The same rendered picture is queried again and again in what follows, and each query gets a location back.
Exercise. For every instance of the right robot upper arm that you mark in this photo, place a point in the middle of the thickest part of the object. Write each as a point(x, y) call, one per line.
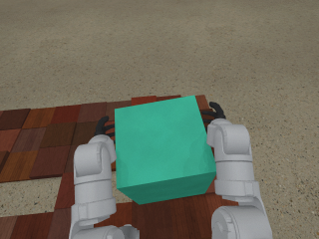
point(239, 222)

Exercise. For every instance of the robot right forearm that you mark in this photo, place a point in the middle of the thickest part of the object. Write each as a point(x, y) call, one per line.
point(234, 168)

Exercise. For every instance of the right robot hand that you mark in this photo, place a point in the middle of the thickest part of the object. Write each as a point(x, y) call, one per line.
point(218, 114)

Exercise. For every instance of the left robot hand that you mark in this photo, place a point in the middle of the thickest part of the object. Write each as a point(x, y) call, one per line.
point(101, 129)

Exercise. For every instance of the carton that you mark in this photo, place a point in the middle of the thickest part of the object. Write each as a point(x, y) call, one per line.
point(161, 151)

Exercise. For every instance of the robot left forearm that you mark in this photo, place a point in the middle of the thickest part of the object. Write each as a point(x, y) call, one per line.
point(94, 201)

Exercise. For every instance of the left robot upper arm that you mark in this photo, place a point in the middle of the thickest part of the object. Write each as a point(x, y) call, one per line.
point(103, 232)

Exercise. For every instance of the robot left thigh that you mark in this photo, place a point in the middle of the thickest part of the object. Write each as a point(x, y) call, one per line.
point(130, 232)

